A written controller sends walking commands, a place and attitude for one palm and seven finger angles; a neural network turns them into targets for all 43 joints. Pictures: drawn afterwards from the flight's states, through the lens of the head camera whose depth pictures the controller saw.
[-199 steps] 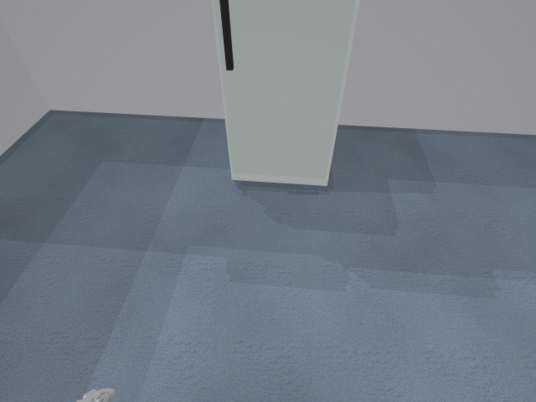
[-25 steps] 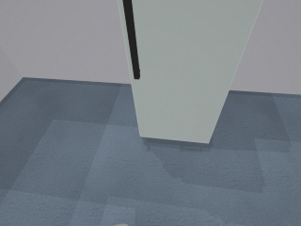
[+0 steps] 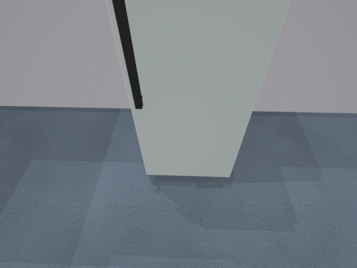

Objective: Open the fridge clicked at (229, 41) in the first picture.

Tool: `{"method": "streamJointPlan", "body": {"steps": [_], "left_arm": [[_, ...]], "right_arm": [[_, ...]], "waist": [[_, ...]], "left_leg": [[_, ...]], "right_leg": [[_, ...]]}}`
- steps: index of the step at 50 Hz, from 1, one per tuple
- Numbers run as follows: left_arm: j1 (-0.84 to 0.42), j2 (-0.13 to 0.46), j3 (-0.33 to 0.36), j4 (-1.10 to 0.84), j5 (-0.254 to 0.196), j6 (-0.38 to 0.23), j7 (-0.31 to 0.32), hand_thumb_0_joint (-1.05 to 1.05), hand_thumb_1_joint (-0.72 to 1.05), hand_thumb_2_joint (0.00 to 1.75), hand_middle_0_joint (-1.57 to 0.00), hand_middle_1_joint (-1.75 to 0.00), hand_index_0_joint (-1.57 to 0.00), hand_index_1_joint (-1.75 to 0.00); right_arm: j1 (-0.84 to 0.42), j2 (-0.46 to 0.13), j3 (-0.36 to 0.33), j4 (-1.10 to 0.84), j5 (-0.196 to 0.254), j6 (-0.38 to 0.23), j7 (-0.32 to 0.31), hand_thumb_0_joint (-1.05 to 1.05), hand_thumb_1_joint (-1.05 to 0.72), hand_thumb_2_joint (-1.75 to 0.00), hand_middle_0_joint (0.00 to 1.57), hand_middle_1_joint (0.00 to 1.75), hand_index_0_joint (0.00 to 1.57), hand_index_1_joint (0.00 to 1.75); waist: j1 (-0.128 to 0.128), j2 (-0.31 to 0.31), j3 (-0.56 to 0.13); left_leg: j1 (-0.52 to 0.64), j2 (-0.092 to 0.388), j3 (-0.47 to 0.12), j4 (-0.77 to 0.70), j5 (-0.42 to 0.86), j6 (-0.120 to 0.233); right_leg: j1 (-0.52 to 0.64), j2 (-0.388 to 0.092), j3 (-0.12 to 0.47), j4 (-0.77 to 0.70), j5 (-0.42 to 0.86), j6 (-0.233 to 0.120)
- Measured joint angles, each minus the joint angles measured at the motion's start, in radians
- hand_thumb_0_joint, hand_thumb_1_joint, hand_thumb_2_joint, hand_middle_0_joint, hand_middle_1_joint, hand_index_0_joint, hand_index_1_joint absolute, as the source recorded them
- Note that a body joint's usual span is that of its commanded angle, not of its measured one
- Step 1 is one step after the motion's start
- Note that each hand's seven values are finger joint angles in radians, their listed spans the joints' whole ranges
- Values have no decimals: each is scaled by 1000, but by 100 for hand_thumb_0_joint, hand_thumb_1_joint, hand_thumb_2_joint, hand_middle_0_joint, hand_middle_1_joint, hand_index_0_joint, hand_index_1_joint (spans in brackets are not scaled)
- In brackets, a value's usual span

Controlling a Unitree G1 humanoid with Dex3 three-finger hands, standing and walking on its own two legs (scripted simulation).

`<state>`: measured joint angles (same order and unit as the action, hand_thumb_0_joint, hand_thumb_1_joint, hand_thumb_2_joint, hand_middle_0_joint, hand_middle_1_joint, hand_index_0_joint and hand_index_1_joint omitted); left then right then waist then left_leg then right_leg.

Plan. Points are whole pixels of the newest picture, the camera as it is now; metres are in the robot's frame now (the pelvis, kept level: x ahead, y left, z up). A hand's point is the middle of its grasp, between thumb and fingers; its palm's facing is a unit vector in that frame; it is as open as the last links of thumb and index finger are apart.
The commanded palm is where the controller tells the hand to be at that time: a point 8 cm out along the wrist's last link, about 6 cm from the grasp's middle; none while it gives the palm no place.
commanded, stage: take the last steps up to it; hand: left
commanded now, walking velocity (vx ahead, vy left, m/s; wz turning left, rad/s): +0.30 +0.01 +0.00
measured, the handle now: (131, 58) +0.70 +0.17 +0.11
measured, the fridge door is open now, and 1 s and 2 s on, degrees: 0 0 0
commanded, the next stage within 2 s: come to a stop and stand still in 0.46 s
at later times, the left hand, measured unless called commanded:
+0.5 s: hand out of the picture +0.09 +0.16 -0.19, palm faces +0.15 -0.98 -0.12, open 7.4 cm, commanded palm none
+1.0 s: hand (119, 218) +0.28 +0.19 -0.16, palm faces +0.06 -0.96 -0.26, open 7.4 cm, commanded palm none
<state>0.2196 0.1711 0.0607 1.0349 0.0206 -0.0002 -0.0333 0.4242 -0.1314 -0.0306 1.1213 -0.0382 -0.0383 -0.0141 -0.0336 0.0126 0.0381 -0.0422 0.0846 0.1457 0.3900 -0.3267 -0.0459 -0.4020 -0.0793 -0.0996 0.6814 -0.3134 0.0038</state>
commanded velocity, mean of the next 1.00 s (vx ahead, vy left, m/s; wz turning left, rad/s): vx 0.01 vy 0.02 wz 0.00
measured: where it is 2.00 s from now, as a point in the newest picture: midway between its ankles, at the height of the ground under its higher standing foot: outside the picture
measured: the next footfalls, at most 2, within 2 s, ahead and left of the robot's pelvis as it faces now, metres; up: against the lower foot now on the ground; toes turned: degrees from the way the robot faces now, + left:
right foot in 0.04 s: +0.11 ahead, -0.12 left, +0.00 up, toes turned -8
left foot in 0.48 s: +0.25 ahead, +0.12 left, +0.00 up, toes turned +10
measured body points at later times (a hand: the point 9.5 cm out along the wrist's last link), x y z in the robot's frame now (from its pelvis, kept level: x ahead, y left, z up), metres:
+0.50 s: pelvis +0.16 +0.01 -0.01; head +0.18 +0.02 +0.44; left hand +0.08 +0.21 -0.18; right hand +0.27 -0.22 -0.15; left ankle +0.22 +0.12 -0.74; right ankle +0.07 -0.12 -0.73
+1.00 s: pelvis +0.20 +0.00 +0.00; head +0.24 -0.02 +0.44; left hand +0.28 +0.24 -0.14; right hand +0.25 -0.24 -0.17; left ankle +0.16 +0.12 -0.68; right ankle +0.25 -0.11 -0.74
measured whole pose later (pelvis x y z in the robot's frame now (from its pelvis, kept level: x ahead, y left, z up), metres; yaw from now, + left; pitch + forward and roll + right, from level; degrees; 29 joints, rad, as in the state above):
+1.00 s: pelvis +0.20 +0.00 +0.00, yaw +2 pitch -1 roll +1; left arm 0.13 0.16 0.04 0.99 0.03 0.02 0.04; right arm 0.17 -0.19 -0.06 1.05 -0.01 0.06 -0.03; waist -0.01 0.03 0.11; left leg -0.38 0.01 0.04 1.00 -0.54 -0.04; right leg -0.31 -0.06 -0.10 0.55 -0.22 -0.03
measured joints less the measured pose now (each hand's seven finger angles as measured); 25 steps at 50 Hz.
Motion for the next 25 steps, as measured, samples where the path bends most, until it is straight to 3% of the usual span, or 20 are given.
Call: {"method": "streamJointPlan", "body": {"steps": [2, 3, 5, 7, 9, 14, 19, 23, 25], "left_arm": [[-5, 0, -1, -5, 2, -17, 0, 1, 91, 89, -19, -30, -20, -30], [-11, -4, -1, -3, 4, -31, 2, 1, 91, 89, -19, -30, -20, -30], [-15, -19, -5, 0, -1, -52, 12, 0, 91, 89, -20, -30, -20, -30], [1, -24, -1, 3, -6, -63, 28, 0, 92, 89, -20, -30, -20, -30], [27, -24, -3, 14, -4, -62, 38, 0, 93, 89, -20, -30, -20, -30], [93, -37, -21, 59, 3, -59, 44, 0, 92, 89, -20, -30, -20, -30], [135, -53, -32, 91, 6, -59, 37, 0, 91, 89, -20, -30, -20, -30], [164, -53, -29, 107, 3, -49, 37, 0, 91, 89, -20, -30, -20, -30], [168, -46, -28, 114, -4, -38, 37, 0, 91, 89, -20, -30, -20, -30]], "right_arm": [[17, 0, -3, 12, 4, 4, 3, 0, -90, -90, 20, 30, 20, 30], [18, -2, -4, 20, 10, 8, 5, 0, -90, -90, 20, 30, 20, 30], [1, -14, -7, 32, 16, 24, 10, 0, -90, -90, 20, 30, 20, 30], [-25, -24, -14, 34, 16, 32, 13, 0, -90, -90, 20, 30, 20, 30], [-62, -36, -20, 21, 12, 33, 15, 0, -90, -90, 20, 30, 19, 30], [-164, -53, -30, -46, 11, 23, 19, 0, -91, -90, 19, 30, 19, 30], [-243, -51, -25, -88, 14, 13, 31, 0, -91, -90, 19, 30, 19, 30], [-269, -41, -13, -104, 13, -5, 33, 0, -91, -90, 19, 30, 19, 30], [-276, -30, -8, -108, 7, -23, 25, 0, -91, -90, 19, 30, 19, 30]], "waist": [[-1, 3, 6], [3, 12, 13], [7, 33, 27], [19, 37, 22], [25, 35, 12], [26, 22, -3], [54, 8, 2], [75, -6, 3], [75, -27, 7]], "left_leg": [[-11, 12, -1, 73, -57, -13], [-41, 27, -6, 158, -94, 2], [-146, 30, -61, 419, -165, 34], [-255, 18, -83, 624, -134, 52], [-342, 20, -77, 705, -67, 53], [-456, 35, -53, 593, 47, 31], [-439, 28, -44, 366, 88, 31], [-340, 4, -28, 190, 132, 43], [-316, -15, -18, 186, 136, 66]], "right_leg": [[53, 10, -14, -104, 51, -11], [54, 17, -21, -97, 97, -24], [66, 26, -44, -56, 60, -43], [108, 32, -56, -89, 35, -49], [156, 39, -61, -153, 49, -45], [250, 51, -68, -283, 74, -43], [308, 55, -69, -312, 43, -24], [332, 42, -72, -242, -41, 6], [284, 18, -52, -85, -125, 4]]}}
